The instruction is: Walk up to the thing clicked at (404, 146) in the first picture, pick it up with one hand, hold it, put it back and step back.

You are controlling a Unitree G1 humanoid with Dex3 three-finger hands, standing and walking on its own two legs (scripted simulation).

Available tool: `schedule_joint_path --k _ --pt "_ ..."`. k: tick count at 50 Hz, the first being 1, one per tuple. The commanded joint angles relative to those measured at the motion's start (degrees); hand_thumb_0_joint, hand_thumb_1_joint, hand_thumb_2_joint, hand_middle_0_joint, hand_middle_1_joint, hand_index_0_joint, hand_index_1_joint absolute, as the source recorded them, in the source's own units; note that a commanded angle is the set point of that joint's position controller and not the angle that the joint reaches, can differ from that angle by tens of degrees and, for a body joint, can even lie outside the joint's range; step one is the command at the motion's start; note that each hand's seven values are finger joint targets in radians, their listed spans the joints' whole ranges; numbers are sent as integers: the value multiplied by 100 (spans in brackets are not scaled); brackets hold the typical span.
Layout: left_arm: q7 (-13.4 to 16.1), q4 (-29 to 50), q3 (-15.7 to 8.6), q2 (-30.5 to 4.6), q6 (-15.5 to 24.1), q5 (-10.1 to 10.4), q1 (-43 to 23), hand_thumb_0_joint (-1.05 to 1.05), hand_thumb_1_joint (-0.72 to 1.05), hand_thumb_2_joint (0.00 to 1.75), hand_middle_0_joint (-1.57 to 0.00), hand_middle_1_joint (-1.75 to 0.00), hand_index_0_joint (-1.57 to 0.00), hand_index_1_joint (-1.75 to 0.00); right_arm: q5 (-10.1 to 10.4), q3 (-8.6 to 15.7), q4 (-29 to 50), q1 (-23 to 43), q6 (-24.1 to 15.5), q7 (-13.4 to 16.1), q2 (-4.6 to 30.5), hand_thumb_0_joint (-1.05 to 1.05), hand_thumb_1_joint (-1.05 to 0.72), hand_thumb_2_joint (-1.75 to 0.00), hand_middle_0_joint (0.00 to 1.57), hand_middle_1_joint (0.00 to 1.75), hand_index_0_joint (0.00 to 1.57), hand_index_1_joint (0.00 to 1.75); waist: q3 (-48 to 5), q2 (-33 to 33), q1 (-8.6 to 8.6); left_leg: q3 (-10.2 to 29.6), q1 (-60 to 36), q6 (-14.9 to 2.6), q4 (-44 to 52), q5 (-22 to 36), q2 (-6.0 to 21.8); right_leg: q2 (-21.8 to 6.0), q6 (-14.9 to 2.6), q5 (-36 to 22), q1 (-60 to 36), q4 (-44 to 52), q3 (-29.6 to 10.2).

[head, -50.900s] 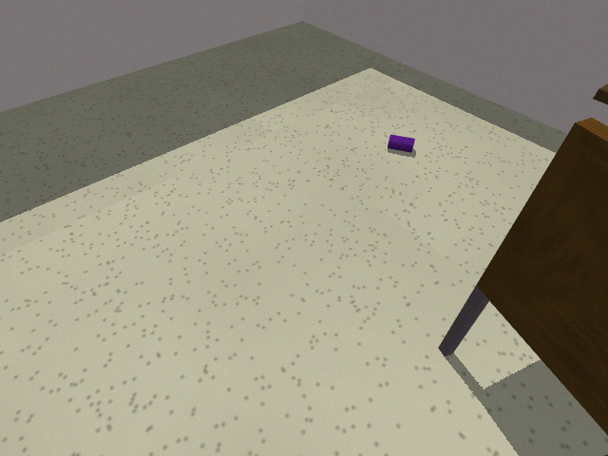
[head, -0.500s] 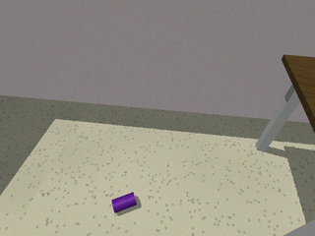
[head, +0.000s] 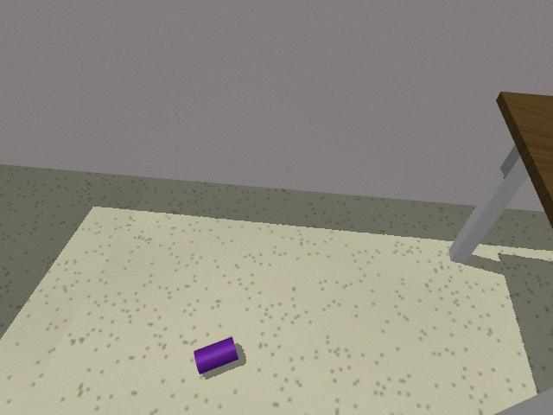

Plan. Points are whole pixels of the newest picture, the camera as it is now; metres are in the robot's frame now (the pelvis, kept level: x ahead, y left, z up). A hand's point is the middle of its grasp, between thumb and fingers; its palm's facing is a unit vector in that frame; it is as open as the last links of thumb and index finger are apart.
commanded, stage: stand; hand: left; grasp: from above
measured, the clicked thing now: (216, 355) +0.46 +0.25 -0.74
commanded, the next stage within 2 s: step back in 0.82 s
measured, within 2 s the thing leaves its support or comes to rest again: neither
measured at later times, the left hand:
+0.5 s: hand out of the picture +0.07 +0.25 -0.16, palm faces +0.02 -0.94 -0.34, open 7.4 cm
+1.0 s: hand out of the picture +0.06 +0.27 -0.16, palm faces +0.00 -0.93 -0.37, open 7.4 cm
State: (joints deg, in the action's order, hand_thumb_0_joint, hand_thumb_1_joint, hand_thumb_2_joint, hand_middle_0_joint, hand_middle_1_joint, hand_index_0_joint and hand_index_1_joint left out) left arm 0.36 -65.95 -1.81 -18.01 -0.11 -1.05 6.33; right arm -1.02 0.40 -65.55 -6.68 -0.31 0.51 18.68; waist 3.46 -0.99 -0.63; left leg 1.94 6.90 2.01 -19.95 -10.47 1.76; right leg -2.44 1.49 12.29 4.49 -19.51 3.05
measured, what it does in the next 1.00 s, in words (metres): stands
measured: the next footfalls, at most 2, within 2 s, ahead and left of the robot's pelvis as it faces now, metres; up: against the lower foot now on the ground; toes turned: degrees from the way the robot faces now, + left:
right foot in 1.58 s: -0.11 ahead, -0.06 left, +0.00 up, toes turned -2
left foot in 1.94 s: -0.19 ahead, +0.18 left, +0.00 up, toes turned -3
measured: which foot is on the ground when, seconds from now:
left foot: down 0.00-1.00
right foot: down 0.00-1.00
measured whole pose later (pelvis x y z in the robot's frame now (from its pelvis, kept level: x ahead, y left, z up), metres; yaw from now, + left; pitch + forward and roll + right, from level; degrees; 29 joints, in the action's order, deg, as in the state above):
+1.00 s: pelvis -0.03 +0.01 -0.01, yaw +0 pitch -2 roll +0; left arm 0.4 -58.9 -4.0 -19.7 -1.4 -0.9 4.5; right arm 0.0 2.4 -58.8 -4.3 2.4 -0.7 22.3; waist 9.7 -0.7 0.2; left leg 2.5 18.7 -1.9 -43.4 -22.9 -1.4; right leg -3.8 1.1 14.0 11.7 -27.9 2.4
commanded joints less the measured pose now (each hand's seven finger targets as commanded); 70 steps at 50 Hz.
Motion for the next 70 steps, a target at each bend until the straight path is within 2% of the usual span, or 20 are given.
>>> schedule_joint_path --k 1,40,41,42,44,45,46,47,48,51,53,54,55,56,57,58,59,62,67,70 --pt "87 323 -225 -1199 135 30 -200 0 90 90 -20 -30 -20 -30 10 199 316 152 -138 91 1132 0 -90 -90 20 30 20 30 -549 71 31 324 -118 -274 180 1397 514 -522 -175 -1138 -124 253 -403" --pt "38 375 -199 -1286 151 36 -212 0 90 90 -20 -30 -20 -30 24 172 318 206 -115 44 1219 0 -90 -90 20 30 20 30 -337 15 52 324 35 -252 373 760 511 -527 -212 -650 1 406 -439" --pt "63 491 -461 -1740 101 133 -167 0 90 90 -20 -30 -20 -30 45 301 510 435 -6 1 1545 0 -90 -90 20 30 20 30 286 132 47 350 544 -425 -319 1792 390 -505 -288 -1725 352 -99 -499" --pt "89 551 -485 -1708 87 174 -40 0 90 90 -20 -30 -20 -30 98 288 610 355 27 1 1383 0 -90 -90 20 30 20 30 99 227 44 219 548 -419 -699 2013 297 -573 -405 -2200 268 -206 -486" --pt "111 758 -535 -1767 67 159 -39 0 90 90 -20 -30 -20 -30 141 310 763 216 74 -6 1310 0 -90 -90 20 30 20 30 -219 543 97 -56 581 -382 -1415 1536 -40 -910 -768 -2677 177 -135 -774" --pt "120 885 -567 -1837 50 130 -180 0 90 90 -20 -30 -20 -30 141 348 802 99 125 -9 1283 0 -90 -90 20 30 20 30 -342 780 117 -149 686 -352 -1928 843 -261 -1232 -1072 -2678 262 -68 -1024" --pt "130 1035 -576 -1822 35 92 -334 0 90 90 -20 -30 -20 -30 118 386 847 34 182 -18 1236 0 -90 -90 20 30 20 30 -383 1022 155 -114 774 -381 -2437 -756 -422 -1554 -1343 -2634 487 -1 -1268" --pt "128 1230 -598 -1848 32 14 -464 0 90 90 -20 -30 -20 -30 94 436 950 -69 243 -48 1310 0 -90 -90 20 30 20 30 -471 1190 170 23 883 -435 -3133 -1735 -476 -1817 -1561 -2570 634 -49 -1455" --pt "130 1354 -611 -1880 19 -54 -604 0 90 90 -20 -30 -20 -30 82 463 996 -261 284 -68 1320 0 -90 -90 20 30 20 30 -496 1181 242 207 879 -489 -3313 -1951 -329 -1894 -1630 -2467 870 -171 -1400" --pt "131 1615 -569 -1767 -22 -64 -996 0 90 90 -20 -30 -20 -30 139 500 1084 -545 289 -100 1297 0 -90 -90 20 30 20 30 -526 1298 415 188 973 -511 -2802 -1517 -209 -1529 -1289 -2410 859 -700 -927" --pt "133 1737 -510 -1694 -98 -19 -912 0 90 90 -20 -30 -20 -30 79 521 1126 -664 204 -73 1298 0 -90 -90 20 30 20 30 -621 1084 407 -35 869 -482 -1207 -186 -131 -1157 -886 -2107 558 -1450 -691" --pt "112 1777 -467 -1504 -163 59 -772 0 90 90 -20 -30 -20 -30 3 562 1162 -544 151 -41 1449 0 -90 -90 20 30 20 30 -508 183 318 348 738 -448 -477 1662 195 -615 -599 -1445 727 -2116 -339" --pt "129 1872 -434 -1228 -216 139 -676 0 90 90 -20 -30 -20 -30 -94 665 1228 -566 108 -6 1795 0 -90 -90 20 30 20 30 -568 -908 299 1540 168 -594 -307 3491 893 266 -366 212 1567 -3166 -378" --pt "184 1827 -414 -1108 -295 134 -571 0 90 90 -20 -30 -20 -30 -124 717 1259 -644 86 20 2003 0 -90 -90 20 30 20 30 -611 -973 261 2127 -346 -807 -308 4092 1254 818 -382 2366 2287 -3624 -969" --pt "227 1771 -411 -1189 -340 110 -259 0 90 90 -20 -30 -20 -30 -96 712 1328 -540 80 38 2053 0 -90 -90 20 30 20 30 -698 -642 166 1976 -244 -1063 -554 4457 1472 772 -371 2594 2212 -4209 -1296" --pt "270 1756 -384 -1191 -331 95 -216 0 90 90 -20 -30 -20 -30 -70 753 1494 -373 80 51 2192 0 -90 -90 20 30 20 30 -809 -1061 254 2345 -83 -1077 -392 4054 1642 826 -373 2572 2289 -4527 -1500" --pt "295 1725 -430 -1342 -340 79 -302 0 90 90 -20 -30 -20 -30 -57 740 1589 -94 100 84 2073 0 -90 -90 20 30 20 30 -739 -944 199 2089 159 -1090 -307 3479 1553 814 -398 2364 2205 -4729 -1668" --pt "257 1683 -465 -1463 -335 146 58 0 90 90 -20 -30 -20 -30 -102 626 1757 203 66 171 1573 0 -90 -90 20 30 20 30 -777 -723 -96 1198 -364 -1165 -632 3099 1061 750 -278 1614 2452 -5003 -1539" --pt "198 1868 -467 -1382 -251 61 -11 0 90 90 -20 -30 -20 -30 -9 661 1764 -335 70 218 1442 0 -90 -90 20 30 20 30 -656 -466 211 991 -957 -962 -676 3116 965 707 -37 1449 2478 -4022 -1235" --pt "194 1954 -486 -1393 -214 46 -34 0 90 90 -20 -30 -20 -30 -36 689 1854 -438 87 202 1550 0 -90 -90 20 30 20 30 -656 -538 362 1190 -1038 -1386 -764 3107 1281 539 -28 1671 2294 -3296 -1085"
